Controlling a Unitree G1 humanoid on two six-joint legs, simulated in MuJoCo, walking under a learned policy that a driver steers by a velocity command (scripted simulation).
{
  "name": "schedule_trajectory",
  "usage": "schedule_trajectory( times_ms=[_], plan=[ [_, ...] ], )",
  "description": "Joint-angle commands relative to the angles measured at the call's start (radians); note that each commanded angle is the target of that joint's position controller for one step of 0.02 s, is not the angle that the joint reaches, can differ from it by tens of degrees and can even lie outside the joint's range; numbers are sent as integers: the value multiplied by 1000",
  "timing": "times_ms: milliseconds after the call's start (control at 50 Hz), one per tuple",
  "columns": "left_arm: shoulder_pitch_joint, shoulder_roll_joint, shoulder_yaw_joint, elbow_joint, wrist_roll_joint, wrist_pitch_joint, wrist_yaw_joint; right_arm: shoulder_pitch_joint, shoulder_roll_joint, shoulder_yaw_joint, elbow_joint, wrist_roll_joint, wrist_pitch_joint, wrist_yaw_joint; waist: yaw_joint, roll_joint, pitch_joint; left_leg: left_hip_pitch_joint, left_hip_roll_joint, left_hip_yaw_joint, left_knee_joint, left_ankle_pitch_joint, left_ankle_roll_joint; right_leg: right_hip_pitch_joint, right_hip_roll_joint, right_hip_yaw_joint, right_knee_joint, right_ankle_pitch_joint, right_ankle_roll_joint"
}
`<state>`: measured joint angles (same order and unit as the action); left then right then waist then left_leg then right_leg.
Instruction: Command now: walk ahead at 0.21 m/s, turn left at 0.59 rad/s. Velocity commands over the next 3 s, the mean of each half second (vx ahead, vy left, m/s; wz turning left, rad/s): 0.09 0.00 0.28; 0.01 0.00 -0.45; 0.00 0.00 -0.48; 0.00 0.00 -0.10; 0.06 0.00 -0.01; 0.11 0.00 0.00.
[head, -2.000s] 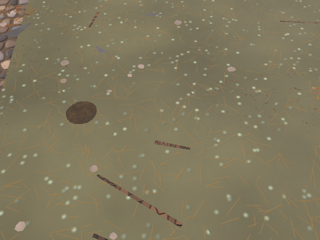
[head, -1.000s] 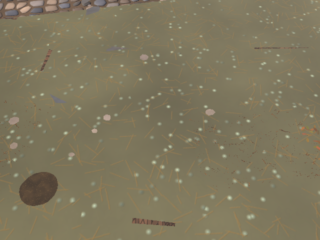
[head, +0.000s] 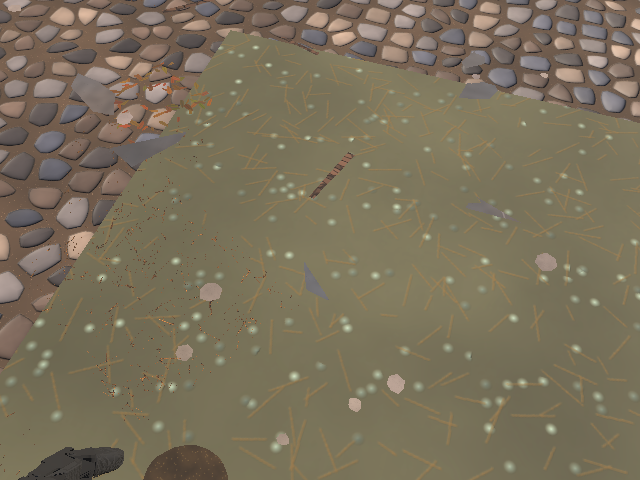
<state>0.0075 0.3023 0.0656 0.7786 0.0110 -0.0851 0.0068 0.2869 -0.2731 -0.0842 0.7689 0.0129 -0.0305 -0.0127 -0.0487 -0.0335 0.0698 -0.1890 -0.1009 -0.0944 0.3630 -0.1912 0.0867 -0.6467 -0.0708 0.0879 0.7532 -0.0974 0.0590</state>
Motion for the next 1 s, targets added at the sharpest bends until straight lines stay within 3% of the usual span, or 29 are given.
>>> schedule_trajectory(
  times_ms=[20,100,140,160,180,200,220,240,280,320,360,400,460,480,500,520,540,580,620,700,740,780,800,820,840,860,900,920,1000],
  plan=[
    [-21,53,7,-62,-8,2,-9,-12,-178,-46,-69,5,8,-19,13,136,-136,-52,178,-117,-15,492,88,195,92,-60,-151,158,8],
    [-10,109,26,-70,-3,-5,-16,-28,-158,-41,-80,1,24,-32,32,162,-138,47,211,-263,104,382,71,207,95,-2,-255,72,-20],
    [74,129,34,-52,9,-22,-12,-73,-133,-32,-106,3,25,-33,84,152,-168,41,151,-275,240,319,29,343,62,-10,-373,205,-64],
    [138,180,43,-54,29,-24,-3,-68,-83,-14,-134,-13,21,-32,94,39,-273,-61,75,-205,452,116,-18,562,-103,120,-334,508,-128],
    [152,206,41,-56,50,-9,2,134,-38,-3,-126,-6,19,-29,3,-214,-374,-320,-72,-111,714,-564,-82,837,-359,426,-306,813,-333],
    [156,165,40,-54,10,10,0,203,-151,-20,-102,3,26,-23,-1,-212,-423,-394,14,-100,864,-545,-115,826,-423,564,-338,560,-388],
    [117,97,20,-78,0,19,1,101,-212,-38,-93,9,43,-27,41,-113,-317,-422,43,-88,926,-463,-143,737,-329,442,-358,394,-351],
    [91,73,9,-76,6,31,-1,33,-205,-38,-97,4,62,-36,49,-54,-255,-419,59,-62,922,-402,-156,639,-258,333,-378,262,-309],
    [39,60,-6,-67,10,49,-6,1,-148,-25,-104,-6,86,-39,25,-64,-164,-324,84,-53,831,-340,-161,440,-173,233,-447,89,-280],
    [5,45,-13,-50,13,52,-15,25,-63,5,-89,-16,81,-33,0,-107,-144,-179,100,21,572,-317,-159,343,-86,123,-476,55,-248],
    [38,87,3,-34,-1,57,-18,-20,-52,14,-90,-25,65,-31,36,-145,-158,-116,93,51,383,-279,-157,379,-79,133,-461,91,-263],
    [67,137,17,-30,-13,64,-16,-22,-93,3,-78,-15,60,-31,40,-132,-177,-67,77,54,253,-156,-143,413,-105,189,-445,45,-274],
    [77,139,17,-33,-33,75,-6,-20,-126,-8,-71,-20,56,-30,21,-102,-154,71,92,47,74,-15,-76,306,-82,223,-440,-147,-207],
    [77,117,10,-38,-28,71,-7,-11,-160,-15,-83,-33,55,-35,17,-49,-158,134,183,-21,64,2,-33,224,-54,199,-393,-207,-164],
    [70,84,6,-59,-26,66,-9,-20,-212,-32,-70,-40,60,-36,48,135,-123,73,260,-96,33,-78,26,163,50,56,-307,-302,-111],
    [61,89,7,-58,-26,63,-10,-39,-183,-29,-79,-44,57,-35,38,218,-101,17,327,-163,-37,-74,73,171,109,-34,-179,-298,-77],
    [79,97,16,-52,-26,62,-12,-94,-174,-27,-100,-49,50,-39,42,258,-86,9,390,-204,-55,27,106,149,116,-74,-34,-332,-62],
    [122,123,38,-37,-30,79,-10,-121,-160,-24,-116,-41,29,-48,42,214,-88,52,444,-198,-22,345,145,66,88,-50,226,-446,-35],
    [148,84,33,-37,-34,99,-8,-143,-149,-22,-111,-19,20,-49,57,167,-91,103,426,-114,18,503,129,20,57,-41,276,-422,-11],
    [94,51,13,-83,-39,111,-33,-138,-178,-36,-97,-14,43,-46,20,206,-122,102,376,15,52,500,99,153,52,-133,69,-311,6],
    [106,76,22,-96,-41,115,-48,-128,-195,-42,-89,-4,50,-44,22,212,-136,107,390,26,85,469,89,222,70,-166,-43,-265,-13],
    [181,93,35,-78,-33,119,-48,-134,-187,-40,-80,15,44,-40,65,181,-147,43,368,75,184,375,33,377,109,-194,-242,-95,-57],
    [213,140,53,-79,-28,119,-34,-67,-157,-33,-55,5,34,-32,68,69,-168,-53,315,147,330,219,-42,518,76,-95,-329,114,-98],
    [241,293,86,-102,-17,117,-13,-74,-78,-6,-103,-55,27,-25,44,-265,-190,-370,180,221,664,-360,-162,716,-222,325,-332,603,-251],
    [279,273,71,-114,15,98,-27,-176,-102,-8,-135,-39,19,-29,123,-214,-273,-457,90,51,839,-564,-173,685,-347,492,-367,670,-450],
    [253,246,63,-117,17,78,-33,-208,-140,-19,-136,-13,21,-33,123,-109,-229,-489,113,10,908,-510,-163,665,-303,419,-378,576,-440],
    [171,193,52,-118,-19,70,-14,-201,-148,-26,-111,-17,28,-49,83,-37,-162,-504,146,-1,846,-349,-149,612,-196,294,-375,380,-329],
    [140,180,45,-125,-28,77,-5,-192,-159,-31,-111,-21,32,-55,65,-49,-149,-464,150,-6,804,-296,-153,563,-168,267,-385,346,-307],
    [136,176,45,-143,-23,95,17,-157,-114,-22,-103,-14,28,-45,49,-73,-172,-381,103,13,647,-192,-173,528,-113,237,-404,268,-295]
  ],
)
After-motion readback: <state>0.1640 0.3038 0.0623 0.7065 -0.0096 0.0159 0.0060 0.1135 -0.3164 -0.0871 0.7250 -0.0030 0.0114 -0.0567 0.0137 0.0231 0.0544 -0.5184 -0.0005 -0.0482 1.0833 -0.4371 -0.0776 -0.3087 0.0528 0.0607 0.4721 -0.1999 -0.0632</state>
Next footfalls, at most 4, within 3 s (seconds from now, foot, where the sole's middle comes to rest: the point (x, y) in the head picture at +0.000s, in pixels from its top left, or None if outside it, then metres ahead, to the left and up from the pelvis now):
0.16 right None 0.26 -0.12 -0.78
0.46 left None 0.16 0.11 -0.78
0.80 right None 0.20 -0.15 -0.78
1.26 left None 0.25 0.06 -0.78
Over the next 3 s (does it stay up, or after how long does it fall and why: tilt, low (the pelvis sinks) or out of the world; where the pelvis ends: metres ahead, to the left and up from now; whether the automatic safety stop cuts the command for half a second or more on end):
stays up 0.27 -0.07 -0.01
